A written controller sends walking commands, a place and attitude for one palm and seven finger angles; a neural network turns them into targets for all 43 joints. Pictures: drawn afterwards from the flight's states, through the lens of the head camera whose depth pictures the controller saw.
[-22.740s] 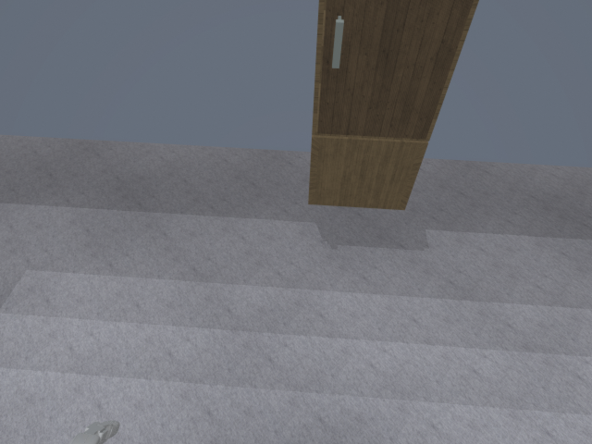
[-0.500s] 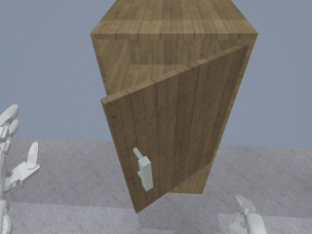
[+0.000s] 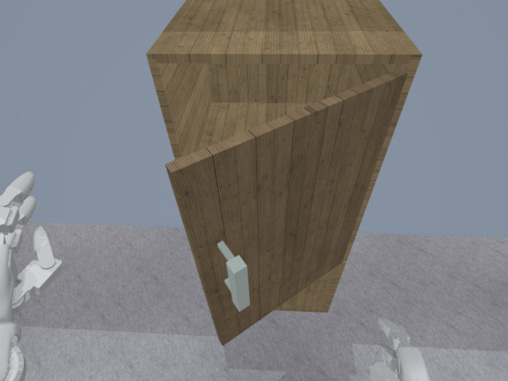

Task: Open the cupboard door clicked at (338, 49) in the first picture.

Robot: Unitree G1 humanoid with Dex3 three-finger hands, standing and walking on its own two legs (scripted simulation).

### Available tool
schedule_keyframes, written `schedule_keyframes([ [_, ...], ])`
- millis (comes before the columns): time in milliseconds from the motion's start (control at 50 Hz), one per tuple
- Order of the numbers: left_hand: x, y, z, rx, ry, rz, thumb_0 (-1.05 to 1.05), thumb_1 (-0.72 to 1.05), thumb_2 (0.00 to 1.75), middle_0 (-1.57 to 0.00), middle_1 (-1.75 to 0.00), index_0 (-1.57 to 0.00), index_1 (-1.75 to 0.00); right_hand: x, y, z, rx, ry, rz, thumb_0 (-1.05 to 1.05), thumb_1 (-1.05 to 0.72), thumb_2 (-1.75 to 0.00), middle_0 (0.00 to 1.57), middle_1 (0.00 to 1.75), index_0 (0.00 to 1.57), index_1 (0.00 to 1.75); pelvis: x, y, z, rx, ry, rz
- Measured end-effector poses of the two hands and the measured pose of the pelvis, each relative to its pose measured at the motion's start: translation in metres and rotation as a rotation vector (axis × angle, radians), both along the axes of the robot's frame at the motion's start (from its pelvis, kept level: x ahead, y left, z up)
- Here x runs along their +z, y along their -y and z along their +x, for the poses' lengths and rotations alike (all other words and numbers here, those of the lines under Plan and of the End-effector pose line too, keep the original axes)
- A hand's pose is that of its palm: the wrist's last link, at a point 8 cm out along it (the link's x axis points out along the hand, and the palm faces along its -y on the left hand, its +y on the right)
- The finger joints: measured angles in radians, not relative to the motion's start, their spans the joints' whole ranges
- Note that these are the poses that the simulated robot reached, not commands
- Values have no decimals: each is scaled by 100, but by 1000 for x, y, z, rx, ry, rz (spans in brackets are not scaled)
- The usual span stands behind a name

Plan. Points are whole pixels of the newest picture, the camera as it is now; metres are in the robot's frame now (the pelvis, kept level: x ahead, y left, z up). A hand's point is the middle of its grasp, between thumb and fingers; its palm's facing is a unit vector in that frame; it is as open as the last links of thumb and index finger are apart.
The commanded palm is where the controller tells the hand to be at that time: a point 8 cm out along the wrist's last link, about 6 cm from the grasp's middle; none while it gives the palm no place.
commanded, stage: step back with the hand held close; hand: left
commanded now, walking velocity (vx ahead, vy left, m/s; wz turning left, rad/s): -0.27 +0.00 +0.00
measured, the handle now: (232, 276) +0.28 +0.08 +0.01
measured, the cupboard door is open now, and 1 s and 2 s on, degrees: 37 37 37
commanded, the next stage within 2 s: stop stepping back and stand still in 1.06 s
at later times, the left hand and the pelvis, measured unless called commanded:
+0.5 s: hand (28, 311) +0.14 +0.27 +0.16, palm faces +0.41 -0.75 -0.52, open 7.4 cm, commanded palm +0.08 +0.30 +0.18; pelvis -0.07 +0.00 -0.01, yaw -1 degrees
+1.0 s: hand out of the picture +0.03 +0.26 +0.16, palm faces +0.53 -0.66 -0.53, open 7.4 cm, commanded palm -0.06 +0.30 +0.18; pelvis -0.16 -0.02 -0.03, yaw +7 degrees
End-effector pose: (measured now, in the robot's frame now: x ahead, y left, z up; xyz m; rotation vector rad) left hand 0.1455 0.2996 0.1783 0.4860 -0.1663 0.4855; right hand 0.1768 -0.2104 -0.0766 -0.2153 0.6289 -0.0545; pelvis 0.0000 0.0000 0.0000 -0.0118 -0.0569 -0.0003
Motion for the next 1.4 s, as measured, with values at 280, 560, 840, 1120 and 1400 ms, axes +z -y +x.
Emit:
schedule_keyframes([
  [280, -4, 4, 2, -146, -71, 112, 1, 89, 89, -21, -30, -22, -30, 8, 25, -38, -129, -70, -57, 1, -90, -90, 20, 30, 20, 30, -1, -8, -31, -32, -58, 18],
  [560, -3, -2, -66, -79, 23, 147, 1, 89, 89, -21, -30, -22, -30, -7, 26, -108, -133, -85, -55, 1, -90, -90, 20, 30, 20, 30, -13, -4, -84, -19, -39, 22],
  [840, 1, 0, -129, -12, 89, 191, 1, 89, 89, -21, -30, -22, -30, -25, 27, -152, -67, -96, -45, 1, -90, -90, 21, 30, 20, 30, -24, 6, -130, 44, -22, 39],
  [1120, 4, 21, -222, 67, 136, 328, 1, 88, 89, -21, -30, -22, -30, -47, 41, -169, 42, -41, -43, 1, -90, -90, 20, 30, 20, 30, -51, 36, -187, 186, 7, 82],
  [1400, 17, 33, -285, -10, 189, 185, 1, 88, 89, -21, -30, -22, -30, -28, 54, -310, -75, -84, 20, 1, -91, -90, 20, 30, 20, 30, -27, 47, -283, 103, -3, -6],
])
